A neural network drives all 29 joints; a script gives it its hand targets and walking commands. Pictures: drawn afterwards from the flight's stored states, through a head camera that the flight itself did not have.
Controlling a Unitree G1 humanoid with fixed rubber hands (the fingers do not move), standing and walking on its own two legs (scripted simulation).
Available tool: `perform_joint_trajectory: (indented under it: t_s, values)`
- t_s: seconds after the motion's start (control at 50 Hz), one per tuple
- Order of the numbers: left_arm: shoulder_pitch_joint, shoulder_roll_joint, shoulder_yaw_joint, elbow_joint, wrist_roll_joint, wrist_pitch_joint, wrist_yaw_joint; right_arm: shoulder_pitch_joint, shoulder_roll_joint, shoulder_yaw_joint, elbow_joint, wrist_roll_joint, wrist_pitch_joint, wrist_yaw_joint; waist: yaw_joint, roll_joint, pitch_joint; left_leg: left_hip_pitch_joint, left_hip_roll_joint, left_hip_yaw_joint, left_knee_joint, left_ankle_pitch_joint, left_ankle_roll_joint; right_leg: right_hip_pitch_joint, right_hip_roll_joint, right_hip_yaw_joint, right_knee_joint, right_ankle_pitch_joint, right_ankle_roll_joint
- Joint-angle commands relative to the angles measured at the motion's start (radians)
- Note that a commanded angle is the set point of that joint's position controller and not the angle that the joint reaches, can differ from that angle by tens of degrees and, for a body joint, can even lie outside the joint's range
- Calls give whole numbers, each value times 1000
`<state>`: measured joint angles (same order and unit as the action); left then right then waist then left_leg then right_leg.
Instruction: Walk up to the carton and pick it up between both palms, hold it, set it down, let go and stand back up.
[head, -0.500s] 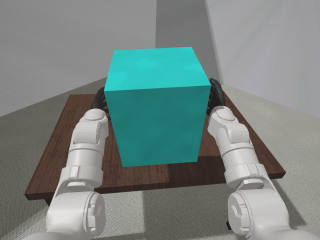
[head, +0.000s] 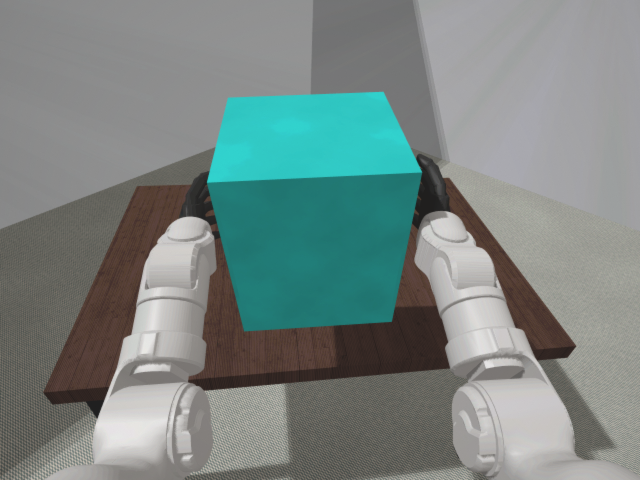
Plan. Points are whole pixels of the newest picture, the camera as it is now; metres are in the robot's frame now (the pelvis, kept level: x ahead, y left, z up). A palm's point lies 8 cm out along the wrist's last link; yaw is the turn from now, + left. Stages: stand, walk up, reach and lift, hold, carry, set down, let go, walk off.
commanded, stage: hold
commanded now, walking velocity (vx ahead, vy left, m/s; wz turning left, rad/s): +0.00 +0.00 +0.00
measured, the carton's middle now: (312, 213) +0.42 +0.03 +0.17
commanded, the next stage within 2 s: none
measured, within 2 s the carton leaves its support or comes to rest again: neither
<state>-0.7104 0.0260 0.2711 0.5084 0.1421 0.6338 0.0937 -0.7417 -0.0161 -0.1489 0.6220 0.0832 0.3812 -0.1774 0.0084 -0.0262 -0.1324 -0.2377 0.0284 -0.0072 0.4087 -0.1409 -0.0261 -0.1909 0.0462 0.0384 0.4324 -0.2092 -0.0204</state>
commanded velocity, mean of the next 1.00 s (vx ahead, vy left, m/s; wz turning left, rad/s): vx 0.00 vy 0.00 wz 0.00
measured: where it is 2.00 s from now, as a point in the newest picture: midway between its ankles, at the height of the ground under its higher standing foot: outside the picture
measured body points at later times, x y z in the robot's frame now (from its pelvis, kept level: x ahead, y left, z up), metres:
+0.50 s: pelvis -0.01 +0.00 +0.00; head -0.09 +0.01 +0.44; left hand +0.36 +0.18 +0.18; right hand +0.38 -0.12 +0.20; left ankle +0.05 +0.14 -0.74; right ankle +0.01 -0.10 -0.74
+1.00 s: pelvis +0.00 +0.00 +0.00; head -0.06 +0.01 +0.45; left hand +0.38 +0.18 +0.17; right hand +0.39 -0.12 +0.19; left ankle +0.05 +0.14 -0.74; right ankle +0.01 -0.10 -0.74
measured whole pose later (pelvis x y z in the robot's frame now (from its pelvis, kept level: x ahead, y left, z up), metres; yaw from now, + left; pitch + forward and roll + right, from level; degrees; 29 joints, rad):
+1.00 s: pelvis +0.00 +0.00 +0.00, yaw +0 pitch -3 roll +0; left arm -0.67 0.02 0.29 0.47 0.16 0.64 0.08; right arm -0.72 0.02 -0.17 0.61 0.05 0.37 -0.17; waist 0.01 -0.03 -0.11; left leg -0.22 0.03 -0.01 0.40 -0.14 -0.03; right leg -0.17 0.05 0.04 0.43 -0.21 -0.02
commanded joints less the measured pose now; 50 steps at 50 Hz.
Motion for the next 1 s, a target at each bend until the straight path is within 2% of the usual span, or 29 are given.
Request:
perform_joint_trajectory:
  t_s: [0.0, 0.04, 0.08, 0.1, 0.12, 0.16, 0.18, 0.26, 0.32, 0.34, 0.36, 0.38, 0.44, 0.6, 0.64, 0.66, 0.74, 0.78, 0.88, 0.94, 0.98]
  values:
    - [-776, -658, -424, -362, -78, -104, -232, -752, 597, 375, -209, 132, -48, 99, -170, 57, -378, 299, -80, 1, -90, 152, 5, 235, -19, -35, -158, 371, 72]
    - [-728, -651, -416, -360, -68, -94, -232, -729, 589, 392, -230, 144, -34, 88, -171, 43, -377, 297, -83, -4, -81, 174, 5, 258, -21, -30, -148, 437, 78]
    - [-709, -656, -440, -397, -78, -88, -230, -731, 590, 424, -287, 172, -30, 77, -166, 58, -411, 305, -90, -6, -63, 224, -2, 290, -22, -25, -133, 534, 80]
    - [-697, -650, -434, -397, -79, -87, -229, -741, 594, 445, -315, 185, -26, 72, -160, 37, -423, 302, -95, -7, -59, 226, 4, 298, -24, -22, -133, 551, 86]
    - [-686, -660, -451, -417, -89, -86, -229, -731, 587, 449, -330, 191, -20, 66, -170, 41, -433, 309, -94, -11, -52, 250, 1, 306, -22, -21, -127, 597, 87]
    - [-702, -658, -464, -469, -100, -87, -224, -721, 598, 481, -367, 213, -14, 59, -167, 51, -477, 324, -96, -15, -40, 282, -4, 324, -18, -18, -118, 630, 85]
    - [-714, -663, -480, -488, -110, -87, -222, -708, 591, 476, -363, 218, -6, 54, -181, 55, -465, 327, -93, -19, -37, 286, -8, 314, -20, -17, -118, 641, 85]
    - [-721, -674, -503, -486, -129, -78, -216, -736, 589, 480, -402, 223, 5, 49, -181, 57, -445, 313, -90, -28, -45, 225, -9, 285, -21, -15, -132, 555, 85]
    - [-794, -661, -477, -448, -121, -79, -212, -754, 589, 437, -313, 196, 17, 62, -173, 68, -353, 286, -80, -24, -83, 106, -3, 189, -22, -22, -168, 325, 75]
    - [-810, -666, -479, -440, -124, -79, -211, -776, 592, 430, -315, 198, 11, 67, -165, 81, -348, 279, -77, -22, -85, 91, -3, 182, -22, -20, -170, 289, 71]
    - [-831, -665, -471, -409, -125, -81, -210, -799, 596, 415, -298, 184, 12, 74, -164, 65, -335, 271, -78, -18, -92, 50, 2, 153, -23, -21, -180, 227, 71]
    - [-843, -656, -446, -377, -109, -82, -210, -796, 593, 387, -242, 169, 19, 81, -160, 73, -288, 250, -74, -20, -107, 4, 5, 121, -25, -24, -188, 153, 67]
    - [-888, -652, -419, -308, -95, -86, -212, -838, 599, 355, -185, 137, 10, 100, -146, 60, -264, 218, -74, -7, -131, -86, 17, 80, -26, -30, -202, 10, 56]
    - [-942, -627, -354, -202, -54, -105, -233, -834, 579, 215, -24, 34, -28, 146, -160, 59, -206, 180, -67, 15, -176, -188, 27, 31, -32, -49, -208, -116, 37]
    - [-942, -623, -351, -205, -44, -110, -233, -846, 579, 211, -26, 25, -43, 154, -147, 62, -221, 181, -62, 19, -181, -182, 26, 48, -30, -51, -202, -101, 36]
    - [-913, -620, -343, -160, -36, -108, -237, -851, 572, 205, -21, 12, -45, 155, -149, 50, -206, 179, -64, 23, -182, -188, 31, 48, -30, -51, -210, -107, 35]
    - [-874, -617, -337, -164, -16, -103, -247, -808, 559, 190, -6, -3, -53, 157, -164, 52, -185, 197, -68, 23, -178, -167, 27, 72, -30, -51, -211, -73, 40]
    - [-850, -617, -348, -183, -15, -103, -252, -800, 557, 205, -33, 4, -61, 150, -164, 47, -183, 199, -67, 23, -176, -141, 24, 98, -30, -54, -208, -39, 45]
    - [-801, -623, -378, -243, -34, -104, -251, -774, 576, 270, -90, 40, -70, 134, -164, 47, -242, 246, -72, 14, -150, -39, 23, 145, -29, -51, -194, 99, 60]
    - [-823, -634, -427, -351, -64, -116, -241, -768, 603, 330, -168, 69, -74, 117, -172, 44, -333, 287, -75, 9, -122, 57, 13, 190, -28, -49, -172, 230, 73]
    - [-788, -639, -447, -368, -75, -111, -236, -747, 601, 361, -203, 95, -69, 104, -177, 51, -358, 298, -80, 4, -99, 108, 7, 218, -28, -43, -157, 330, 79]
